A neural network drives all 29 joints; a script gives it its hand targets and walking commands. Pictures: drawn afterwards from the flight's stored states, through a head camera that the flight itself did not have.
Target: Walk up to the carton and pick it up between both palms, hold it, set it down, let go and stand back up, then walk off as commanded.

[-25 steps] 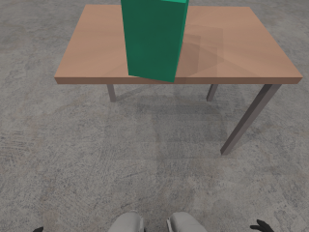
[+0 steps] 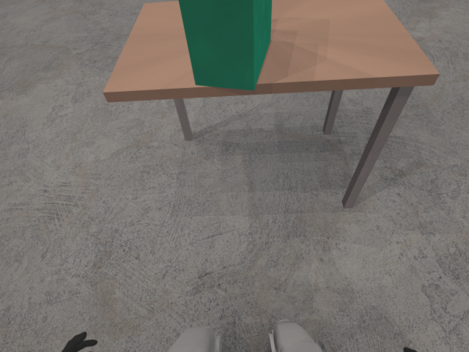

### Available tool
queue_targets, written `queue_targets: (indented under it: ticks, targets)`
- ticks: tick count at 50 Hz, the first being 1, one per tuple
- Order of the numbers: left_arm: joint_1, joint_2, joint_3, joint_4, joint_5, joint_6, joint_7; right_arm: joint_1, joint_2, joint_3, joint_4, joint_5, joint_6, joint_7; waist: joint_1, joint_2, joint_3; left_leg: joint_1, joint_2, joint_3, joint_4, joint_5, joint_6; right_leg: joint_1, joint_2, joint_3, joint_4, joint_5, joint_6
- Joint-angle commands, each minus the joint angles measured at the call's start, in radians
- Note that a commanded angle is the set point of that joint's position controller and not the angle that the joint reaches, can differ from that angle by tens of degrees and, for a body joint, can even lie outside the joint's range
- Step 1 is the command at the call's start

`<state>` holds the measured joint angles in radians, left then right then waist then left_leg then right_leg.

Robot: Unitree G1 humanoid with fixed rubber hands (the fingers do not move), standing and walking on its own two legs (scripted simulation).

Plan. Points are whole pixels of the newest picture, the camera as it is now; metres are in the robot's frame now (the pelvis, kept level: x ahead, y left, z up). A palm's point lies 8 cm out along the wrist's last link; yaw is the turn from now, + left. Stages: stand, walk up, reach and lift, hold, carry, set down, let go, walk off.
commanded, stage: walk off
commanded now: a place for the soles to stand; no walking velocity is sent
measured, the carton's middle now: (232, 15) +0.88 -0.01 +0.13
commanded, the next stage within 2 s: none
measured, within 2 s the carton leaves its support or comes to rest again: neither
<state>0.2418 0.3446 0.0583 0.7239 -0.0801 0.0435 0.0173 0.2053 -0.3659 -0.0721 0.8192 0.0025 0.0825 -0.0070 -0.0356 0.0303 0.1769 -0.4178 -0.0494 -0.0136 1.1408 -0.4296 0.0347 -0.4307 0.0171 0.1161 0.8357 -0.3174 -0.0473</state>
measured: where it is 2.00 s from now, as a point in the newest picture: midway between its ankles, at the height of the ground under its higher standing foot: outside the picture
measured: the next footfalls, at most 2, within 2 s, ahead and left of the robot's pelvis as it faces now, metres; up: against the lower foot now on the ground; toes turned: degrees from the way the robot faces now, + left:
left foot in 0.08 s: -0.02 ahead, +0.13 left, +0.00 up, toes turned -1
right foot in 0.44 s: -0.08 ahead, -0.11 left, +0.00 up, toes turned +8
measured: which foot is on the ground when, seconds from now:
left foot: up 0.00-0.06, down 0.08-0.46, up 0.48-0.72, down 0.74-1.00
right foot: down 0.00-0.12, up 0.14-0.42, down 0.44-0.76, up 0.78-1.00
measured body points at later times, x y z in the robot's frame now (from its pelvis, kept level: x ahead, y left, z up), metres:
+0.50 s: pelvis -0.17 +0.03 -0.01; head -0.11 +0.01 +0.43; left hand -0.05 +0.34 -0.11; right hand -0.05 -0.28 -0.13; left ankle -0.06 +0.13 -0.70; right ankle -0.12 -0.11 -0.70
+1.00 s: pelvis -0.27 +0.09 +0.01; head -0.26 +0.12 +0.46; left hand -0.20 +0.41 -0.11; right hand -0.22 -0.22 -0.09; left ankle -0.25 +0.15 -0.70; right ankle -0.23 -0.08 -0.65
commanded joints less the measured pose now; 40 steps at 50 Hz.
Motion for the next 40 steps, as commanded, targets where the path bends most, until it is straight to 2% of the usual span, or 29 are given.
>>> queue_targets:
  ticks: [1,2,4,5,6,7,8,9,10,11,12,16,17,19,21,22,23,24,25,26,29,31,33,35,36,37,38,39,40]
  targets:
    - [-0.038,0.344,0.072,-0.071,0.106,-0.031,0.020,0.019,-0.214,-0.034,-0.127,-0.018,-0.035,-0.005,0.048,-0.190,-0.133,-0.034,0.008,-0.050,-0.260,-0.146,0.013,0.092,-0.243,0.365,-0.306,0.154,-0.180]
    - [-0.054,0.337,0.071,-0.063,0.101,-0.024,0.018,0.063,-0.211,-0.038,-0.107,-0.017,-0.037,-0.007,0.037,-0.220,-0.149,0.031,0.015,-0.042,-0.363,-0.143,0.018,0.092,-0.221,0.311,-0.276,0.189,-0.162]
    - [-0.055,0.316,0.064,-0.042,0.085,-0.013,0.013,0.158,-0.220,-0.051,-0.074,-0.022,-0.044,-0.004,-0.007,-0.171,-0.177,0.227,0.031,-0.079,-0.636,-0.073,0.019,-0.020,-0.161,0.239,-0.175,0.179,-0.085]
    - [-0.014,0.258,0.063,-0.020,0.078,-0.009,0.017,0.144,-0.266,-0.062,-0.074,-0.033,-0.046,-0.004,0.006,0.032,-0.175,0.257,0.173,-0.304,-0.730,0.013,0.049,-0.127,-0.035,0.154,-0.004,-0.062,-0.021]
    - [-0.028,0.215,0.064,-0.036,0.080,-0.019,0.033,0.048,-0.305,-0.067,-0.111,-0.029,-0.051,-0.009,0.036,0.092,-0.125,0.177,0.383,-0.505,-0.690,0.409,0.132,-0.215,0.085,0.041,0.174,-0.289,0.026]
    - [-0.092,0.279,0.081,-0.063,0.093,-0.019,0.044,-0.009,-0.358,-0.071,-0.140,-0.032,-0.059,-0.009,0.013,0.099,-0.103,0.027,0.476,-0.599,-0.746,0.492,0.216,-0.143,0.083,0.046,0.331,-0.339,0.030]
    - [-0.108,0.306,0.090,-0.044,0.094,-0.014,0.048,-0.046,-0.331,-0.056,-0.143,-0.026,-0.067,-0.016,0.031,0.040,-0.047,0.004,0.415,-0.523,-0.739,0.570,0.164,-0.136,0.076,0.084,0.416,-0.295,0.028]
    - [-0.091,0.293,0.083,-0.039,0.081,-0.011,0.048,-0.064,-0.310,-0.044,-0.152,-0.031,-0.069,-0.023,0.041,0.035,-0.012,0.007,0.384,-0.452,-0.711,0.622,0.165,-0.152,0.077,0.080,0.459,-0.253,0.027]
    - [-0.048,0.290,0.076,-0.022,0.079,-0.011,0.041,-0.088,-0.305,-0.040,-0.163,-0.038,-0.070,-0.023,0.044,0.093,-0.042,0.039,0.357,-0.375,-0.675,0.610,0.153,-0.144,0.075,0.067,0.473,-0.222,0.026]
    - [-0.055,0.295,0.081,-0.019,0.080,-0.008,0.040,-0.083,-0.291,-0.038,-0.150,-0.034,-0.066,-0.022,0.040,0.081,-0.030,0.057,0.329,-0.360,-0.678,0.566,0.120,-0.146,0.076,0.076,0.485,-0.200,0.029]
    - [-0.039,0.292,0.078,-0.020,0.080,-0.008,0.035,-0.084,-0.289,-0.041,-0.152,-0.031,-0.067,-0.019,0.038,0.131,-0.036,0.099,0.315,-0.358,-0.676,0.555,0.115,-0.156,0.075,0.064,0.480,-0.198,0.031]
    - [-0.033,0.270,0.066,-0.020,0.086,-0.021,0.031,-0.034,-0.275,-0.051,-0.157,-0.029,-0.063,-0.015,0.013,0.134,-0.144,0.213,0.324,-0.317,-0.606,0.605,0.177,-0.110,0.021,-0.016,0.268,-0.241,0.029]
    - [-0.035,0.281,0.065,-0.007,0.087,-0.022,0.026,-0.015,-0.280,-0.056,-0.156,-0.025,-0.062,-0.012,0.006,0.127,-0.172,0.235,0.323,-0.326,-0.615,0.595,0.153,-0.079,0.013,-0.042,0.191,-0.254,0.019]
    - [0.009,0.280,0.060,0.005,0.088,-0.026,0.026,-0.068,-0.297,-0.058,-0.153,-0.026,-0.051,-0.002,0.029,0.212,-0.224,0.202,0.303,-0.281,-0.599,0.580,0.177,0.035,0.008,-0.103,0.085,-0.265,0.006]
    - [0.065,0.288,0.066,0.031,0.097,-0.030,0.020,-0.053,-0.304,-0.057,-0.145,-0.022,-0.046,-0.001,0.053,0.176,-0.272,0.087,0.269,-0.270,-0.530,0.508,0.144,0.216,0.011,-0.064,-0.123,-0.154,-0.028]
    - [0.109,0.297,0.063,0.043,0.103,-0.041,0.022,-0.058,-0.281,-0.056,-0.138,-0.028,-0.038,-0.002,0.071,0.096,-0.293,0.015,0.209,-0.243,-0.421,0.349,0.095,0.269,-0.023,0.067,-0.239,-0.121,-0.064]
    - [0.074,0.330,0.061,0.025,0.106,-0.039,0.026,-0.084,-0.227,-0.044,-0.152,-0.023,-0.038,-0.006,0.068,-0.167,-0.233,-0.125,0.045,-0.123,-0.226,0.104,0.024,0.210,-0.165,0.358,-0.358,-0.057,-0.148]
    - [-0.035,0.413,0.073,0.008,0.105,-0.033,0.026,-0.118,-0.232,-0.045,-0.143,-0.025,-0.032,-0.020,0.045,-0.317,-0.160,-0.171,-0.066,-0.056,0.003,-0.220,-0.024,0.033,-0.358,0.670,-0.493,-0.024,-0.266]
    - [-0.075,0.413,0.082,-0.024,0.109,-0.033,0.025,-0.127,-0.255,-0.049,-0.148,-0.031,-0.026,-0.026,0.032,-0.164,-0.105,-0.141,-0.035,-0.151,0.114,-0.214,-0.017,-0.063,-0.375,0.699,-0.520,-0.119,-0.259]
    - [-0.113,0.385,0.079,-0.039,0.110,-0.045,0.034,-0.119,-0.255,-0.048,-0.131,-0.026,-0.028,-0.017,0.011,-0.115,-0.088,-0.130,-0.019,-0.159,0.154,-0.143,-0.010,-0.079,-0.322,0.635,-0.471,-0.080,-0.240]
    - [-0.109,0.350,0.079,-0.045,0.107,-0.053,0.037,-0.039,-0.247,-0.048,-0.120,-0.027,-0.031,0.000,0.007,-0.161,-0.111,-0.121,-0.005,-0.128,0.166,-0.039,-0.002,-0.027,-0.244,0.483,-0.345,0.056,-0.213]
    - [-0.079,0.344,0.079,-0.052,0.112,-0.052,0.036,-0.005,-0.240,-0.044,-0.100,-0.027,-0.036,0.005,0.013,-0.162,-0.163,-0.091,-0.002,-0.109,0.079,-0.068,-0.016,0.028,-0.222,0.456,-0.316,0.048,-0.204]
    - [-0.048,0.350,0.074,-0.052,0.122,-0.048,0.030,0.007,-0.233,-0.041,-0.093,-0.022,-0.041,0.010,0.037,-0.218,-0.197,-0.037,0.001,-0.067,-0.088,-0.152,-0.016,0.048,-0.220,0.432,-0.342,-0.061,-0.199]
    - [-0.099,0.356,0.070,-0.044,0.123,-0.031,0.025,0.071,-0.225,-0.044,-0.058,-0.017,-0.056,0.014,-0.001,-0.202,-0.207,0.126,0.005,-0.054,-0.354,-0.142,0.001,-0.035,-0.201,0.362,-0.327,-0.223,-0.163]
    - [-0.118,0.339,0.070,-0.035,0.118,-0.022,0.029,0.180,-0.230,-0.058,-0.026,-0.019,-0.066,0.018,-0.046,-0.183,-0.226,0.301,0.039,-0.104,-0.561,-0.136,0.008,-0.153,-0.158,0.263,-0.219,-0.289,-0.113]
    - [-0.062,0.270,0.059,-0.013,0.105,-0.012,0.030,0.206,-0.282,-0.070,0.004,-0.026,-0.076,0.012,-0.053,0.013,-0.200,0.308,0.119,-0.246,-0.754,-0.319,-0.004,-0.222,-0.052,0.135,-0.024,-0.368,-0.051]
    - [-0.022,0.212,0.050,0.007,0.089,-0.018,0.034,0.110,-0.338,-0.078,-0.036,-0.047,-0.083,0.002,-0.019,0.149,-0.147,0.229,0.334,-0.585,-0.882,-0.444,0.030,-0.328,0.076,0.062,0.215,-0.297,0.009]
    - [-0.072,0.299,0.077,-0.017,0.120,-0.030,0.044,0.051,-0.386,-0.083,-0.066,-0.038,-0.087,-0.001,-0.027,0.064,-0.106,0.093,0.448,-0.741,-0.980,-0.414,0.035,-0.297,0.069,0.125,0.302,-0.261,0.039]
    - [-0.070,0.319,0.080,0.003,0.113,-0.027,0.044,-0.020,-0.356,-0.066,-0.087,-0.041,-0.093,-0.010,0.004,-0.030,-0.043,0.020,0.416,-0.705,-0.997,-0.337,-0.025,-0.242,0.055,0.174,0.342,-0.190,0.035]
